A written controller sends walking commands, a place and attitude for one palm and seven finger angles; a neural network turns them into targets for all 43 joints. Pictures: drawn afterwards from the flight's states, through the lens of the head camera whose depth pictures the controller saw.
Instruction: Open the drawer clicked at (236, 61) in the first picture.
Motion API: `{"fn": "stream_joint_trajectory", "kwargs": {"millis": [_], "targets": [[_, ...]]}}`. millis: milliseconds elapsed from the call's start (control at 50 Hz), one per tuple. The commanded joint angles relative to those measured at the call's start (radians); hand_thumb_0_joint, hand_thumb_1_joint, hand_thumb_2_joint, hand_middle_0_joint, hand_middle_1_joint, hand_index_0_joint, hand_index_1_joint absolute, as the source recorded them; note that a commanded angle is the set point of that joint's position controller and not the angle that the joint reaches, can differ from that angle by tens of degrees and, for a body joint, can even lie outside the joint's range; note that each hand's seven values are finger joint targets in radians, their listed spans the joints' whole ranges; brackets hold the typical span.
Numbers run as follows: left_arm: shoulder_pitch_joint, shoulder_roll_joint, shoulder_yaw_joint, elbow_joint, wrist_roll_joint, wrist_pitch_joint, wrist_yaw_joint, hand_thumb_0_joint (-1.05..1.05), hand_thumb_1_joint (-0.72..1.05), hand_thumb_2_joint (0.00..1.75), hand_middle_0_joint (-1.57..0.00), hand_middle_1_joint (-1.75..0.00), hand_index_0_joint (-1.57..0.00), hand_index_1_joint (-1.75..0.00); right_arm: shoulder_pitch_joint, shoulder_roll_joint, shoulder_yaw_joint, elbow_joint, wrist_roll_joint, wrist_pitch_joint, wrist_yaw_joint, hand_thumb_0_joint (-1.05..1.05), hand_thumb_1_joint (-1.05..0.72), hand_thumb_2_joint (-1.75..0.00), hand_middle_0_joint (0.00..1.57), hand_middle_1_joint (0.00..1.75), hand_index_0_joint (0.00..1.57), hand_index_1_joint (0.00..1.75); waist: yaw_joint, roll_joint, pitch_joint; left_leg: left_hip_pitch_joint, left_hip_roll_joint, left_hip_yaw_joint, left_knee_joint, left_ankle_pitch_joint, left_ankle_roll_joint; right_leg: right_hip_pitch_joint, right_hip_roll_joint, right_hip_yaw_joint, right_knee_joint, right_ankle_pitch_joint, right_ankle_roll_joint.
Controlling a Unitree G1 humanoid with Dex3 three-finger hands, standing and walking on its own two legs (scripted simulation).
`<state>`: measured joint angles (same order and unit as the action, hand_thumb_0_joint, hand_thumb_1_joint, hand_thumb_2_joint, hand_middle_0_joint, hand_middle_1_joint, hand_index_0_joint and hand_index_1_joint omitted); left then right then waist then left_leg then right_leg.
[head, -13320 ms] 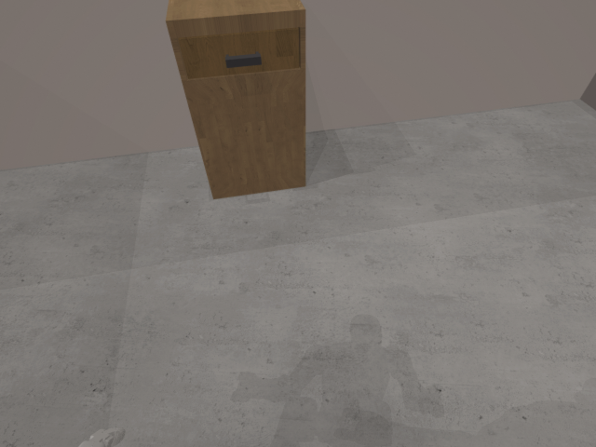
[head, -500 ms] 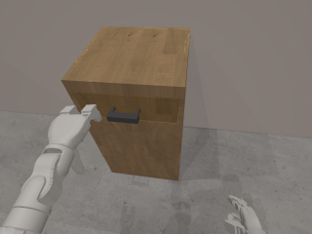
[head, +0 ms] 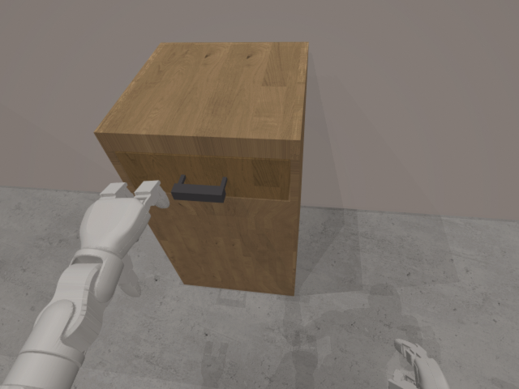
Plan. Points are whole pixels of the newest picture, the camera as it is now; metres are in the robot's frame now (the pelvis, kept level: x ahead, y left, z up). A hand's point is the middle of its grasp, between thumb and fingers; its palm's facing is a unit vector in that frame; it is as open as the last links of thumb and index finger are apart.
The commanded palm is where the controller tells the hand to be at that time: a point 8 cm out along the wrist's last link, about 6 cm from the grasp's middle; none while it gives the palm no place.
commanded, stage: move the hooked fingers above the handle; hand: left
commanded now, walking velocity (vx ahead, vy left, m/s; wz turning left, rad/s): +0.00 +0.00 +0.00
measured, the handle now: (201, 186) +0.55 +0.22 -0.08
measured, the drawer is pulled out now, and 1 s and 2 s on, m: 0.00 0.00 0.00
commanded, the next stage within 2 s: none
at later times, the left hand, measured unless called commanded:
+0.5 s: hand (158, 217) +0.38 +0.24 +0.03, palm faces -0.06 -0.07 -1.00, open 13.8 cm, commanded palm +0.37 +0.24 +0.09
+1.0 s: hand (173, 199) +0.44 +0.24 +0.00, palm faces -0.07 -0.04 -1.00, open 13.8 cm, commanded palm +0.44 +0.23 +0.06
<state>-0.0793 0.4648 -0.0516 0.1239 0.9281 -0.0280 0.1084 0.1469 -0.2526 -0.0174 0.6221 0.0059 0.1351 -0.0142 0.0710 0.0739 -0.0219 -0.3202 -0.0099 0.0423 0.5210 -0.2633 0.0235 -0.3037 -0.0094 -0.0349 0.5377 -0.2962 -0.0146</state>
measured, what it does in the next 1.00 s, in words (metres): stands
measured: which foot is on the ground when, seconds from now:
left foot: down 0.00-1.00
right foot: down 0.00-1.00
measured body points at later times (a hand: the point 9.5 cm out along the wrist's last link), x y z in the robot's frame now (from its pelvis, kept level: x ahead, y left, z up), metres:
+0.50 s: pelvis +0.01 -0.01 -0.01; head +0.06 -0.03 +0.44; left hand +0.37 +0.24 +0.08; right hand +0.12 -0.27 -0.14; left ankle +0.00 +0.11 -0.73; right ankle -0.01 -0.11 -0.73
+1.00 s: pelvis +0.00 +0.01 -0.02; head +0.08 +0.00 +0.42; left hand +0.44 +0.24 +0.06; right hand +0.06 -0.26 -0.16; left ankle +0.00 +0.11 -0.73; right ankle -0.01 -0.11 -0.73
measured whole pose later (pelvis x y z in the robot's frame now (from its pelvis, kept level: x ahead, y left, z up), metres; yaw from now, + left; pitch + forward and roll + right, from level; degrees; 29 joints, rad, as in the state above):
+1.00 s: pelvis +0.00 +0.01 -0.02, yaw -1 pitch +16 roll -1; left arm -0.64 0.48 -0.03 0.87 1.07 -0.16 0.26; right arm 0.30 -0.25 -0.07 0.67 -0.01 0.16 -0.02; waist -0.05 0.04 -0.11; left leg -0.67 0.01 0.04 0.75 -0.36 0.03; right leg -0.63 0.00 -0.03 0.73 -0.37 -0.01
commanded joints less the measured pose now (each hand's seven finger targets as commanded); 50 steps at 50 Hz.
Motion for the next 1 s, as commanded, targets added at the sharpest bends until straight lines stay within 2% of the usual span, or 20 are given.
{"fn": "stream_joint_trajectory", "kwargs": {"millis": [0, 60, 100, 180, 200, 360, 440, 520, 560, 620, 640, 680, 700, 760, 780, 820, 860, 880, 940, 980], "targets": [[-0.385, 0.202, 0.096, -0.114, 0.016, -0.021, 0.025, 0.00, -0.50, 0.30, -0.30, -1.20, -0.30, -1.20, -0.084, -0.104, -0.034, -0.143, 0.005, -0.042, -0.019, 0.00, -0.90, -0.90, 0.20, 0.30, 0.20, 0.30, -0.025, -0.084, -0.207, 0.085, -0.023, -0.019, -0.049, 0.174, 0.018, 0.035, 0.029, 0.020, -0.074, 0.158, -0.018], [-0.478, 0.259, 0.137, -0.031, 0.030, -0.050, 0.034, 0.00, -0.50, 0.30, -0.30, -1.20, -0.30, -1.20, -0.058, -0.109, -0.038, -0.121, 0.003, -0.048, -0.030, 0.00, -0.90, -0.90, 0.20, 0.30, 0.20, 0.30, -0.031, -0.085, -0.230, 0.069, -0.029, -0.017, -0.028, 0.161, 0.021, 0.029, 0.029, 0.032, -0.070, 0.156, -0.016], [-0.491, 0.250, 0.133, -0.015, 0.030, -0.072, 0.041, 0.00, -0.50, 0.30, -0.30, -1.20, -0.30, -1.20, -0.047, -0.102, -0.044, -0.119, 0.002, -0.053, -0.032, 0.00, -0.90, -0.90, 0.20, 0.30, 0.20, 0.30, -0.024, -0.047, -0.277, 0.075, -0.032, -0.014, -0.010, 0.197, 0.023, 0.042, 0.026, 0.035, -0.051, 0.205, -0.019], [-0.504, 0.244, 0.135, 0.055, 0.032, -0.090, 0.051, 0.00, -0.50, 0.30, -0.30, -1.20, -0.30, -1.20, -0.025, -0.105, -0.053, -0.112, 0.001, -0.049, -0.028, 0.00, -0.90, -0.90, 0.20, 0.30, 0.20, 0.30, -0.030, -0.050, -0.294, 0.042, -0.034, -0.012, 0.018, 0.234, 0.021, 0.034, 0.029, 0.034, -0.023, 0.263, -0.018], [-0.508, 0.217, 0.112, 0.061, 0.031, -0.091, 0.052, 0.00, -0.50, 0.30, -0.30, -1.20, -0.30, -1.20, -0.016, -0.105, -0.056, -0.113, 0.000, -0.048, -0.026, 0.00, -0.90, -0.90, 0.20, 0.30, 0.20, 0.30, -0.032, -0.056, -0.305, 0.043, -0.034, -0.012, 0.024, 0.241, 0.022, 0.029, 0.029, 0.032, -0.016, 0.276, -0.018], [-0.591, 0.259, 0.140, 0.167, 0.048, -0.101, 0.070, 0.00, -0.50, 0.30, -0.30, -1.20, -0.30, -1.20, 0.042, -0.122, -0.074, -0.102, 0.001, -0.030, -0.025, 0.00, -0.90, -0.90, 0.20, 0.30, 0.20, 0.30, -0.045, -0.093, -0.347, -0.022, -0.036, -0.009, 0.066, 0.260, 0.026, 0.023, 0.032, 0.040, 0.022, 0.329, -0.018], [-0.653, 0.282, 0.155, 0.201, 0.062, -0.125, 0.094, 0.00, -0.50, 0.30, -0.30, -1.20, -0.30, -1.20, 0.075, -0.124, -0.084, -0.084, 0.001, -0.023, -0.028, 0.00, -0.90, -0.90, 0.20, 0.30, 0.20, 0.30, -0.056, -0.054, -0.377, -0.030, -0.035, -0.009, 0.087, 0.275, 0.026, -0.006, 0.034, 0.039, 0.047, 0.343, -0.020], [-0.669, 0.252, 0.137, 0.253, 0.070, -0.132, 0.120, 0.00, -0.50, 0.30, -0.30, -1.20, -0.30, -1.20, 0.109, -0.125, -0.097, -0.074, -0.002, -0.018, -0.022, 0.00, -0.90, -0.90, 0.20, 0.30, 0.20, 0.30, -0.065, -0.044, -0.410, -0.027, -0.033, -0.008, 0.110, 0.310, 0.026, -0.030, 0.039, 0.035, 0.066, 0.365, -0.022], [-0.696, 0.255, 0.139, 0.306, 0.075, -0.124, 0.130, 0.00, -0.50, 0.30, -0.30, -1.20, -0.30, -1.20, 0.121, -0.131, -0.097, -0.066, -0.001, -0.012, -0.021, 0.00, -0.90, -0.90, 0.20, 0.30, 0.20, 0.30, -0.076, -0.070, -0.398, -0.047, -0.032, -0.012, 0.116, 0.304, 0.027, -0.048, 0.043, 0.030, 0.070, 0.352, -0.022], [-0.744, 0.262, 0.132, 0.330, 0.092, -0.122, 0.143, 0.00, -0.50, 0.30, -0.30, -1.20, -0.30, -1.20, 0.141, -0.134, -0.103, -0.059, -0.003, -0.006, -0.017, 0.00, -0.90, -0.90, 0.20, 0.30, 0.20, 0.30, -0.078, -0.039, -0.432, -0.035, -0.028, -0.011, 0.126, 0.324, 0.025, -0.066, 0.045, 0.030, 0.084, 0.357, -0.025], [-0.749, 0.245, 0.119, 0.353, 0.093, -0.120, 0.145, 0.00, -0.50, 0.30, -0.30, -1.20, -0.30, -1.20, 0.146, -0.133, -0.104, -0.059, -0.003, -0.004, -0.015, 0.00, -0.90, -0.90, 0.20, 0.30, 0.20, 0.30, -0.084, -0.052, -0.429, -0.039, -0.028, -0.010, 0.129, 0.316, 0.026, -0.072, 0.046, 0.029, 0.083, 0.351, -0.024], [-0.756, 0.272, 0.145, 0.383, 0.096, -0.123, 0.149, 0.00, -0.50, 0.30, -0.30, -1.20, -0.30, -1.20, 0.162, -0.137, -0.106, -0.055, -0.005, 0.000, -0.016, 0.00, -0.90, -0.90, 0.20, 0.30, 0.20, 0.30, -0.079, -0.068, -0.446, -0.052, -0.025, -0.012, 0.132, 0.330, 0.028, -0.061, 0.048, 0.029, 0.090, 0.365, -0.024], [-0.747, 0.262, 0.138, 0.401, 0.096, -0.122, 0.150, 0.00, -0.50, 0.30, -0.30, -1.20, -0.30, -1.20, 0.163, -0.136, -0.105, -0.057, -0.005, 0.002, -0.016, 0.00, -0.90, -0.90, 0.20, 0.30, 0.20, 0.30, -0.079, -0.063, -0.444, -0.054, -0.026, -0.009, 0.135, 0.334, 0.028, -0.064, 0.048, 0.031, 0.091, 0.374, -0.024], [-0.811, 0.279, 0.143, 0.481, 0.109, -0.120, 0.155, 0.00, -0.50, 0.30, -0.30, -1.20, -0.30, -1.20, 0.184, -0.143, -0.101, -0.047, -0.004, 0.007, -0.019, 0.00, -0.90, -0.90, 0.20, 0.30, 0.20, 0.30, -0.103, -0.108, -0.401, -0.099, -0.023, -0.015, 0.140, 0.299, 0.031, -0.100, 0.051, 0.023, 0.091, 0.335, -0.023], [-0.848, 0.293, 0.145, 0.477, 0.117, -0.124, 0.160, 0.00, -0.50, 0.30, -0.30, -1.20, -0.30, -1.20, 0.189, -0.145, -0.103, -0.046, -0.003, 0.008, -0.020, 0.00, -0.90, -0.90, 0.20, 0.30, 0.20, 0.30, -0.106, -0.087, -0.408, -0.097, -0.021, -0.014, 0.144, 0.295, 0.030, -0.113, 0.051, 0.025, 0.097, 0.327, -0.022], [-0.884, 0.271, 0.123, 0.471, 0.129, -0.133, 0.171, 0.00, -0.50, 0.30, -0.30, -1.20, -0.30, -1.20, 0.200, -0.139, -0.108, -0.045, -0.008, 0.008, -0.018, 0.00, -0.90, -0.90, 0.20, 0.30, 0.20, 0.30, -0.111, -0.019, -0.447, -0.060, -0.019, -0.015, 0.157, 0.306, 0.026, -0.150, 0.054, 0.023, 0.107, 0.309, -0.027], [-0.926, 0.262, 0.112, 0.519, 0.127, -0.135, 0.177, 0.00, -0.50, 0.30, -0.30, -1.20, -0.30, -1.20, 0.219, -0.141, -0.107, -0.034, -0.009, 0.007, -0.019, 0.00, -0.90, -0.90, 0.20, 0.30, 0.20, 0.30, -0.132, -0.046, -0.438, -0.076, -0.016, -0.022, 0.167, 0.292, 0.029, -0.174, 0.056, 0.021, 0.109, 0.287, -0.027], [-0.953, 0.280, 0.118, 0.531, 0.135, -0.136, 0.183, 0.00, -0.50, 0.30, -0.30, -1.20, -0.30, -1.20, 0.226, -0.146, -0.108, -0.032, -0.010, 0.007, -0.020, 0.00, -0.90, -0.90, 0.20, 0.30, 0.20, 0.30, -0.137, -0.038, -0.443, -0.078, -0.015, -0.026, 0.171, 0.277, 0.027, -0.195, 0.058, 0.021, 0.114, 0.268, -0.026], [-0.998, 0.230, 0.078, 0.550, 0.141, -0.135, 0.199, 0.00, -0.50, 0.30, -0.30, -1.20, -0.30, -1.20, 0.245, -0.144, -0.110, -0.027, -0.015, 0.004, -0.014, 0.00, -0.90, -0.90, 0.20, 0.30, 0.20, 0.30, -0.145, -0.002, -0.469, -0.053, -0.011, -0.037, 0.185, 0.297, 0.021, -0.243, 0.063, 0.010, 0.132, 0.250, -0.031], [-1.029, 0.242, 0.087, 0.592, 0.146, -0.129, 0.210, 0.00, -0.50, 0.30, -0.30, -1.20, -0.30, -1.20, 0.265, -0.149, -0.113, -0.015, -0.017, 0.005, -0.013, 0.00, -0.90, -0.90, 0.20, 0.30, 0.20, 0.30, -0.158, -0.010, -0.489, -0.051, -0.007, -0.042, 0.202, 0.313, 0.021, -0.268, 0.066, 0.008, 0.143, 0.251, -0.029]]}}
